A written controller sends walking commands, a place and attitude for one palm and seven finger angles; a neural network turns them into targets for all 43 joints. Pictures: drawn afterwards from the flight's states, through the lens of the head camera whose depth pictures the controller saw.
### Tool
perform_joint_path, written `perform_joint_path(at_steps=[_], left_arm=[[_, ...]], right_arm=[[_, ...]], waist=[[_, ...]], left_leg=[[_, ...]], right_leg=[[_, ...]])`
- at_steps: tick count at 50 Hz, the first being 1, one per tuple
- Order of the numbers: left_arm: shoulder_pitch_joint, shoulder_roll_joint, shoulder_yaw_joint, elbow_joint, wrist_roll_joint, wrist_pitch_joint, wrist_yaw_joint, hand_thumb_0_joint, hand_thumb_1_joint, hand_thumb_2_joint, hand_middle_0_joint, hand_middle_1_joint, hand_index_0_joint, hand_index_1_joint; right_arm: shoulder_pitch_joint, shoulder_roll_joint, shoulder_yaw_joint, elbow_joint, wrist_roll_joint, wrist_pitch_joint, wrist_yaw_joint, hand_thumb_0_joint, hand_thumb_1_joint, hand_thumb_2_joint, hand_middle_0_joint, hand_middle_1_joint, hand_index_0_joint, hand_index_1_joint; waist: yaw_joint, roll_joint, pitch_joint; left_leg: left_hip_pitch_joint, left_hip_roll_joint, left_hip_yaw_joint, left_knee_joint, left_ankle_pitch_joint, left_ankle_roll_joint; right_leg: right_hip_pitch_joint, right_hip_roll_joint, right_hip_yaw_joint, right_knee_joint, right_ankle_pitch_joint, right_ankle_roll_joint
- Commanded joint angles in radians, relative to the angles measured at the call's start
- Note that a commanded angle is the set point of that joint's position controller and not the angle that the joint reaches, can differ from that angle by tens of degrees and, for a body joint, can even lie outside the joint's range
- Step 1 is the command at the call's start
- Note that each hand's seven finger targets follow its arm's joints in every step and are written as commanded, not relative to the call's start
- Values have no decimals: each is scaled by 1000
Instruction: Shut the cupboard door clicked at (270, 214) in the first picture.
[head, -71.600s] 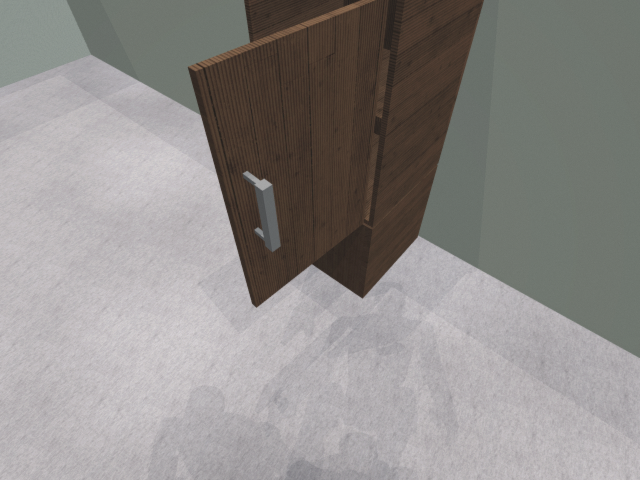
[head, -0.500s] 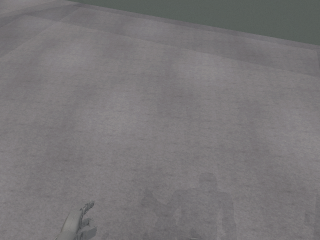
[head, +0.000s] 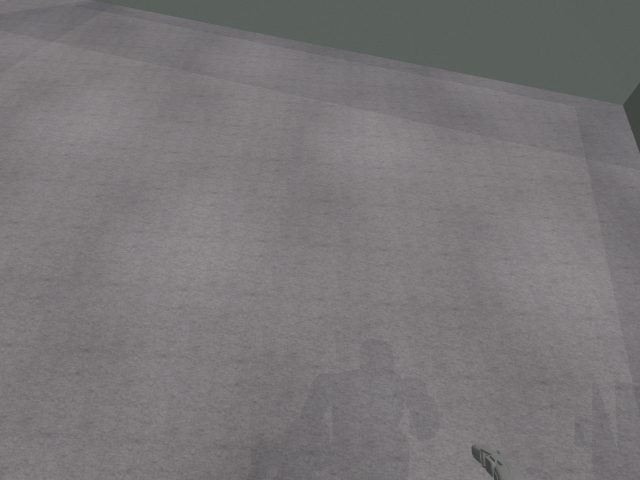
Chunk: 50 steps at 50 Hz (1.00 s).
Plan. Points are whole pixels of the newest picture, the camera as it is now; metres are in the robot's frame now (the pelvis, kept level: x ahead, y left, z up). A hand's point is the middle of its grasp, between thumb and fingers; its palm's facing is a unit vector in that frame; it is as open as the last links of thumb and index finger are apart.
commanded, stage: turn to face it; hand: left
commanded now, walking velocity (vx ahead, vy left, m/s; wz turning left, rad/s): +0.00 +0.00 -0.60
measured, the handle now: out of the picture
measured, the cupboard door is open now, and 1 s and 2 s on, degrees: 8 8 8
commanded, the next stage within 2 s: none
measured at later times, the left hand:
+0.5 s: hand (233, 442) +0.18 +0.14 -0.15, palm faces -0.34 -0.90 -0.28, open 7.4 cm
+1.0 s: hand (257, 429) +0.20 +0.11 -0.16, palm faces -0.57 -0.81 -0.18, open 7.4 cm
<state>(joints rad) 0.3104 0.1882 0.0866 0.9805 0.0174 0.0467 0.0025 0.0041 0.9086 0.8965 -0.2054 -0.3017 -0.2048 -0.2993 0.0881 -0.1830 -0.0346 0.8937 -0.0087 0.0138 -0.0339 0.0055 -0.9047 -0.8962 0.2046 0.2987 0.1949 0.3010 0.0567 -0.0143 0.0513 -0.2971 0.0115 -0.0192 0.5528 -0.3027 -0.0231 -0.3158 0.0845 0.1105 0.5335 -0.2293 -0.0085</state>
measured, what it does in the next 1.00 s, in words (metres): steps on the spot, turning right: right foot, then left foot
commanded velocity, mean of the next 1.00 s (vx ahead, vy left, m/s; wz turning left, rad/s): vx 0.00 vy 0.00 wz -0.60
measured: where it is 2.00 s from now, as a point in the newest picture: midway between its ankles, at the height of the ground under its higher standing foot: outside the picture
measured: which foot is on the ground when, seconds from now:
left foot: down 0.00-0.44, up 0.46-0.78, down 0.80-1.00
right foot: down 0.00-0.00, up 0.02-0.42, down 0.44-0.80, up 0.82-1.00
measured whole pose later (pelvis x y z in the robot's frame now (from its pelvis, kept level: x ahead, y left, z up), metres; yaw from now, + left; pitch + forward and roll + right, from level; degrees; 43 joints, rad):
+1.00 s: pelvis +0.01 +0.01 +0.01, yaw -37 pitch +1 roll -2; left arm 0.14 0.25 0.09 0.89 0.02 0.09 -0.05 0.01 0.90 0.90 -0.20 -0.30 -0.20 -0.30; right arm 0.22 -0.18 -0.01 0.88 -0.04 0.01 -0.03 0.01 -0.90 -0.90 0.21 0.30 0.20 0.30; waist 0.01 -0.01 0.11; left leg -0.25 0.13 0.16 0.52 -0.28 -0.01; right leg -0.45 -0.01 -0.04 1.00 -0.48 0.05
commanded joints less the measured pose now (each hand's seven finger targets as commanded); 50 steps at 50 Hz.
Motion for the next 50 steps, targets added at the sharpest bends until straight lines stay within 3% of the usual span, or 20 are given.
perform_joint_path(at_steps=[1, 4, 6, 15, 18, 20, 21, 22, 23, 25, 28, 34, 37, 38, 39, 40, 41, 43, 45, 50], left_arm=[[-85, 129, 28, -138, 6, -8, -11, 0, 900, 900, -200, -300, -200, -300], [-41, 135, 44, -106, 8, 9, -32, 0, 900, 900, -200, -300, -200, -300], [-51, 121, 40, -113, 6, 16, -41, 0, 900, 900, -200, -300, -200, -300], [-190, 101, 14, -173, 7, 11, -47, 0, 900, 900, -200, -300, -200, -300], [-190, 106, 8, -180, 4, 3, -44, 0, 900, 900, -200, -300, -200, -300], [-124, 134, 12, -164, 5, -7, -40, 0, 900, 900, -200, -300, -200, -300], [-51, 192, 22, -142, 9, -18, -33, 0, 900, 900, -200, -300, -200, -300], [-3, 305, 43, -126, 17, -31, -18, 0, 900, 900, -200, -300, -200, -300], [39, 325, 39, -115, 1, -28, -7, 0, 900, 900, -200, -300, -200, -300], [-61, 280, 42, -143, 2, -21, 15, 0, 900, 900, -200, -300, -200, -300], [-172, 233, 22, -182, 6, -22, 10, 0, 900, 900, -200, -300, -200, -300], [-176, 253, 37, -183, 14, -12, -1, 0, 900, 900, -200, -300, -200, -300], [-192, 232, 39, -183, 5, -6, -2, 0, 900, 900, -200, -300, -200, -300], [-205, 208, 34, -188, -3, -2, -3, 0, 900, 900, -200, -300, -200, -300], [-169, 140, 24, -204, -12, 3, -9, 0, 900, 900, -200, -300, -200, -300], [-166, 121, 12, -222, -8, -1, -16, 0, 900, 900, -200, -300, -200, -300], [-199, 144, 17, -214, 6, 5, -16, 0, 900, 900, -200, -300, -200, -300], [-200, 147, 29, -193, 3, 6, -35, 0, 900, 900, -200, -300, -200, -300], [-194, 120, 22, -184, 1, 9, -47, 0, 900, 900, -200, -300, -200, -300], [-221, 96, 11, -194, 2, 9, -51, 0, 900, 900, -200, -300, -200, -300]], right_arm=[[141, -239, -51, -53, -20, -14, -22, 0, -900, -900, 200, 300, 200, 300], [14, -191, -31, -96, -21, -12, -22, 0, -900, -900, 200, 300, 200, 300], [25, -181, -29, -96, -20, -14, -18, 0, -900, -900, 200, 300, 200, 300], [165, -224, -56, -35, -23, -12, -4, 0, -900, -900, 200, 300, 200, 300], [162, -249, -64, -33, -24, -10, 2, 0, -900, -900, 200, 300, 200, 300], [149, -252, -68, -36, -16, -6, 8, 0, -900, -900, 200, 300, 200, 300], [147, -228, -65, -46, -8, -5, 15, 0, -900, -900, 200, 300, 200, 300], [110, -139, -42, -95, -4, -4, 20, 0, -900, -900, 200, 300, 200, 300], [74, -166, -37, -113, -7, 11, 11, 0, -900, -900, 200, 300, 200, 300], [66, -166, -39, -104, -5, 15, 0, 0, -900, -900, 200, 300, 200, 300], [122, -159, -38, -64, -8, 19, 11, 0, -900, -900, 200, 300, 200, 300], [141, -133, -37, -75, -3, 12, 11, 0, -900, -900, 200, 300, 200, 300], [204, -135, -34, -61, -1, -5, 1, 0, -900, -900, 200, 300, 200, 300], [249, -160, -36, -47, -2, -16, -2, 0, -900, -900, 200, 300, 200, 300], [262, -242, -48, -46, -15, -28, -6, 0, -900, -900, 200, 300, 200, 300], [271, -302, -58, -64, -18, -22, -6, 0, -900, -900, 200, 300, 200, 300], [260, -277, -53, -53, -27, -24, -13, 0, -900, -900, 200, 300, 200, 300], [160, -231, -40, -85, -27, -22, -15, 0, -900, -900, 200, 300, 200, 300], [128, -214, -37, -89, -26, -20, -16, 0, -900, -900, 200, 300, 200, 300], [185, -228, -54, -52, -24, -11, -7, 0, -900, -900, 200, 300, 200, 300]], waist=[[-96, 238, -53], [-20, 160, -18], [-26, 173, -15], [-94, 231, -55], [-85, 241, -85], [-43, 191, -110], [-6, 68, -152], [23, -260, -136], [43, -208, -128], [0, -237, -121], [-63, -146, -82], [-57, -163, -64], [-85, -157, -94], [-109, -94, -115], [-100, 160, -142], [-101, 324, -127], [-116, 317, -115], [-67, 209, -56], [-62, 177, -58], [-98, 224, -88]], left_leg=[[171, 451, -357, -310, 188, 207], [75, 331, -137, -279, 237, 183], [78, 291, -53, -272, 232, 164], [195, 341, 50, -190, 405, 165], [204, 354, 81, -125, 467, 144], [129, 327, 130, -8, 410, 82], [15, 275, 178, 140, 267, 24], [-282, 114, 237, 371, -265, -41], [-314, 87, 100, 528, -342, -44], [-388, 111, 11, 634, -246, -48], [-262, 103, 38, 564, -113, -67], [-121, 43, 70, 266, -117, -57], [21, 20, 68, 6, 1, -45], [134, 51, 45, -141, 82, -34], [250, 255, -162, -243, 176, 32], [242, 450, -322, -264, 305, 141], [186, 469, -323, -266, 341, 181], [128, 386, -163, -238, 379, 177], [171, 338, -28, -201, 446, 156], [227, 344, 75, -157, 470, 150]], right_leg=[[-260, -53, -48, 443, -363, 34], [-226, -99, -68, 651, -235, 59], [-212, -107, -99, 630, -194, 67], [-134, -113, -189, 312, -205, 57], [-57, -96, -210, 181, -194, 35], [117, -89, -217, -36, -4, 13], [289, -173, -119, -155, 141, -18], [430, -432, 216, -194, 470, -123], [334, -505, 248, -167, 607, -208], [326, -428, 230, -156, 495, -218], [170, -330, 88, -157, 397, -170], [79, -299, 174, -153, 235, -173], [47, -256, 200, -68, 273, -123], [-16, -207, 160, -2, 217, -77], [-155, -70, 48, 164, -26, -14], [-234, -31, -79, 390, -380, 26], [-241, -67, -46, 554, -391, 39], [-241, -107, -69, 653, -300, 50], [-232, -120, -118, 581, -263, 60], [-135, -104, -190, 335, -239, 53]])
